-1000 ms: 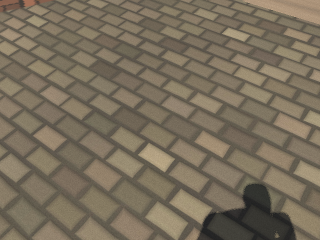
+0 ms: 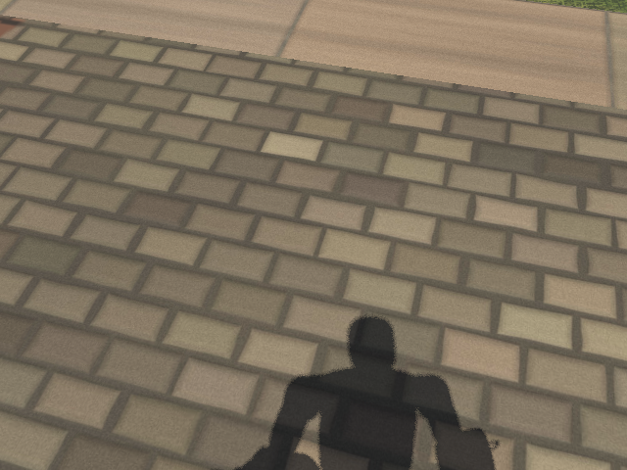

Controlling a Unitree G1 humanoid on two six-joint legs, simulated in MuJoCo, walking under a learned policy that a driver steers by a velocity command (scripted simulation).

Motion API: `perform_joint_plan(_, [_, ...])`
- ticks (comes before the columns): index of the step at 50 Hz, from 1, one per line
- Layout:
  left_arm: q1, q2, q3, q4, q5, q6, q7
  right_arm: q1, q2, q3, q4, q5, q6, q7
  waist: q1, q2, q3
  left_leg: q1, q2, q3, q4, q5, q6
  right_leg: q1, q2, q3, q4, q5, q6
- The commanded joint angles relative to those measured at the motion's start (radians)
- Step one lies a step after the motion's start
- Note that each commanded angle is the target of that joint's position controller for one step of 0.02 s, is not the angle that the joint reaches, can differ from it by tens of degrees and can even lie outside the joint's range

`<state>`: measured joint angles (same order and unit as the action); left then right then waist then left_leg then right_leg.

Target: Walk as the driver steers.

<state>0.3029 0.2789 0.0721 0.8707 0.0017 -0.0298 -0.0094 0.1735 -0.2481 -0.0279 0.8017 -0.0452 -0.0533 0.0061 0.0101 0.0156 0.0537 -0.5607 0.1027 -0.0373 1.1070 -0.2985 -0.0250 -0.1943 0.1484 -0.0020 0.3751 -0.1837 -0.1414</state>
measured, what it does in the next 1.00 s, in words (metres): walks ahead, turning right: left foot, then right foot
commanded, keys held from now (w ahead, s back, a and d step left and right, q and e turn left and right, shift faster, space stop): w+e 0.76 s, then w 0.06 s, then w+q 0.18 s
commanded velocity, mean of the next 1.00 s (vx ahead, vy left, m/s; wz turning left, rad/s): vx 0.50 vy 0.00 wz -0.50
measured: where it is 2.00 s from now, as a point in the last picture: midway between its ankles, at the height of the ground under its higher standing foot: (447, 265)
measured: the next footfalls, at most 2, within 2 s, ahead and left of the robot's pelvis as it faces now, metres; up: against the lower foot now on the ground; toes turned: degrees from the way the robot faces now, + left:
left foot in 0.30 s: +0.35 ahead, +0.13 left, +0.00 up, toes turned -12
right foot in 0.82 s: +0.51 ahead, -0.19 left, +0.00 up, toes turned -33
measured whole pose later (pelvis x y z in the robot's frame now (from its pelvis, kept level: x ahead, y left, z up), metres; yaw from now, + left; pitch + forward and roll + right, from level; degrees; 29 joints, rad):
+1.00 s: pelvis +0.49 -0.11 +0.00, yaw -30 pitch +0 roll +1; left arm 0.23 0.24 0.04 0.80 0.02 -0.05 -0.01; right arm 0.30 -0.26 -0.04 0.84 -0.02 -0.03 0.02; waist -0.03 0.03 0.05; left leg -0.47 0.09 0.00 1.15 -0.32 0.02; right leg -0.22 0.06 -0.09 0.42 -0.20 -0.11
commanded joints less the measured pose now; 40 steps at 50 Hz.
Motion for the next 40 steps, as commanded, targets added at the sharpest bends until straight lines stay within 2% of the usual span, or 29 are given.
perform_joint_plan(1, [0.033, 0.145, 0.033, -0.052, -0.003, -0.026, 0.004, 0.017, -0.074, -0.016, -0.057, -0.004, 0.019, 0.006, -0.018, -0.033, -0.025, -0.052, 0.001, 0.035, -0.114, 0.093, -0.034, 0.009, -0.254, 0.253, -0.170, 0.341, -0.142])
perform_joint_plan(6, [0.124, 0.151, 0.036, -0.044, -0.001, -0.019, 0.006, -0.167, -0.074, -0.007, -0.120, 0.007, 0.013, 0.015, 0.061, -0.075, -0.021, -0.091, -0.033, 0.033, -0.355, 0.265, -0.038, 0.101, -0.235, 0.283, -0.134, 0.341, -0.091])
perform_joint_plan(10, [0.160, 0.164, 0.039, -0.048, 0.013, -0.015, 0.016, -0.250, -0.090, -0.002, -0.160, 0.016, -0.002, 0.016, 0.087, -0.086, -0.021, -0.063, -0.072, 0.025, -0.475, 0.250, -0.017, 0.178, -0.262, 0.339, -0.065, 0.419, -0.079])
perform_joint_plan(12, [0.116, 0.180, 0.043, -0.065, 0.017, -0.016, 0.023, -0.193, -0.115, -0.008, -0.155, 0.019, -0.011, 0.013, 0.044, -0.099, -0.028, 0.063, -0.090, 0.009, -0.552, 0.197, 0.007, 0.156, -0.274, 0.371, -0.021, 0.441, -0.048])
perform_joint_plan(13, [0.081, 0.191, 0.045, -0.076, 0.019, -0.019, 0.022, -0.117, -0.134, -0.016, -0.134, 0.021, -0.016, 0.008, 0.005, -0.103, -0.050, 0.187, -0.114, 0.015, -0.581, 0.153, 0.023, 0.118, -0.265, 0.374, 0.033, 0.504, -0.028])
perform_joint_plan(14, [0.059, 0.195, 0.044, -0.081, 0.015, -0.024, 0.016, 0.004, -0.157, -0.027, -0.099, 0.019, -0.025, -0.002, -0.055, -0.074, -0.105, 0.354, -0.131, 0.027, -0.637, 0.152, 0.044, 0.081, -0.224, 0.354, 0.161, 0.549, -0.005])
perform_joint_plan(15, [0.057, 0.159, 0.034, -0.090, 0.004, -0.034, 0.006, 0.144, -0.209, -0.044, -0.077, 0.004, -0.039, -0.017, -0.119, 0.004, -0.208, 0.574, -0.019, -0.077, -0.679, 0.085, 0.085, -0.013, -0.154, 0.293, 0.386, 0.440, 0.023])
perform_joint_plan(16, [0.108, 0.059, 0.009, -0.130, -0.027, -0.039, 0.004, 0.245, -0.296, -0.063, -0.088, -0.020, -0.035, -0.033, -0.126, 0.172, -0.349, 0.831, 0.262, -0.436, -0.743, -0.117, 0.156, -0.254, -0.037, 0.168, 0.683, -0.036, 0.059])
perform_joint_plan(17, [0.170, 0.094, 0.010, -0.144, -0.005, -0.031, 0.006, 0.192, -0.306, -0.071, -0.082, -0.005, -0.017, -0.028, -0.052, 0.292, -0.367, 0.814, 0.357, -0.756, -0.841, -0.167, 0.234, -0.414, -0.018, 0.118, 0.824, -0.378, 0.056])
perform_joint_plan(18, [0.140, 0.136, 0.016, -0.108, 0.017, -0.013, 0.011, 0.117, -0.200, -0.051, -0.102, 0.004, -0.009, -0.024, -0.034, 0.107, -0.213, 0.682, 0.319, -0.635, -0.837, -0.255, 0.226, -0.456, -0.102, 0.127, 0.884, -0.291, 0.053])
perform_joint_plan(19, [0.078, 0.128, 0.014, -0.109, 0.023, -0.009, -0.001, 0.070, -0.130, -0.034, -0.104, 0.012, -0.009, -0.020, -0.036, 0.019, -0.111, 0.560, 0.260, -0.473, -0.859, -0.188, 0.206, -0.442, -0.133, 0.111, 0.852, -0.214, 0.060])
perform_joint_plan(20, [0.059, 0.108, 0.012, -0.114, 0.024, -0.003, -0.010, 0.047, -0.107, -0.027, -0.100, 0.010, -0.010, -0.019, -0.018, 0.038, -0.068, 0.488, 0.211, -0.347, -0.886, -0.073, 0.179, -0.417, -0.162, 0.098, 0.809, -0.177, 0.069])
perform_joint_plan(21, [0.046, 0.102, 0.012, -0.120, 0.036, 0.008, -0.019, 0.060, -0.103, -0.024, -0.084, 0.012, -0.018, -0.022, -0.011, 0.082, -0.044, 0.445, 0.181, -0.258, -0.901, 0.029, 0.169, -0.403, -0.182, 0.089, 0.784, -0.164, 0.079])
perform_joint_plan(23, [0.042, 0.086, 0.007, -0.128, 0.038, 0.026, -0.033, 0.091, -0.112, -0.029, -0.063, 0.021, -0.038, -0.014, -0.003, 0.100, -0.045, 0.417, 0.165, -0.160, -0.920, 0.178, 0.177, -0.387, -0.191, 0.072, 0.783, -0.128, 0.091])
perform_joint_plan(26, [-0.049, 0.075, 0.002, -0.166, 0.035, 0.034, -0.047, 0.115, -0.123, -0.037, -0.042, 0.028, -0.053, -0.007, -0.005, 0.079, -0.033, 0.447, 0.169, -0.054, -0.960, 0.265, 0.191, -0.469, -0.210, 0.067, 0.744, -0.044, 0.109])
perform_joint_plan(29, [-0.145, 0.059, -0.007, -0.202, 0.032, 0.034, -0.056, 0.141, -0.126, -0.041, -0.020, 0.026, -0.051, -0.005, -0.020, 0.072, -0.010, 0.472, 0.150, 0.050, -0.972, 0.324, 0.185, -0.512, -0.217, 0.040, 0.626, 0.055, 0.122])
perform_joint_plan(32, [-0.238, 0.035, -0.021, -0.233, 0.030, 0.028, -0.069, 0.156, -0.136, -0.046, -0.007, 0.026, -0.049, -0.004, -0.038, 0.073, 0.008, 0.472, 0.133, 0.142, -0.964, 0.351, 0.163, -0.454, -0.218, -0.010, 0.446, 0.153, 0.112])
perform_joint_plan(36, [-0.327, 0.042, -0.024, -0.270, 0.038, 0.028, -0.077, 0.212, -0.168, -0.056, 0.021, 0.026, -0.035, -0.013, -0.063, 0.073, 0.030, 0.556, 0.167, 0.197, -0.922, 0.437, 0.140, -0.401, -0.198, -0.082, 0.299, 0.080, 0.068])
perform_joint_plan(37, [-0.332, 0.047, -0.022, -0.275, 0.042, 0.028, -0.075, 0.224, -0.177, -0.058, 0.029, 0.025, -0.027, -0.016, -0.062, 0.074, 0.027, 0.589, 0.174, 0.213, -0.884, 0.519, 0.133, -0.385, -0.182, -0.099, 0.275, 0.034, 0.052])
perform_joint_plan(38, [-0.319, 0.053, -0.018, -0.274, 0.046, 0.028, -0.070, 0.229, -0.191, -0.061, 0.035, 0.024, -0.020, -0.019, -0.052, 0.081, 0.012, 0.616, 0.177, 0.235, -0.818, 0.677, 0.125, -0.344, -0.153, -0.119, 0.255, -0.023, 0.032])
perform_joint_plan(39, [-0.276, 0.060, -0.013, -0.264, 0.051, 0.026, -0.063, 0.243, -0.204, -0.062, 0.044, 0.024, -0.012, -0.021, -0.032, 0.088, -0.023, 0.629, 0.179, 0.250, -0.717, 0.847, 0.122, -0.269, -0.113, -0.131, 0.234, -0.081, 0.010])
perform_joint_plan(40, [-0.166, 0.072, -0.003, -0.231, 0.056, 0.017, -0.054, 0.247, -0.212, -0.060, 0.049, 0.025, -0.003, -0.022, 0.018, 0.078, -0.087, 0.612, 0.171, 0.267, -0.553, 0.934, 0.117, -0.134, -0.069, -0.133, 0.188, -0.091, -0.017])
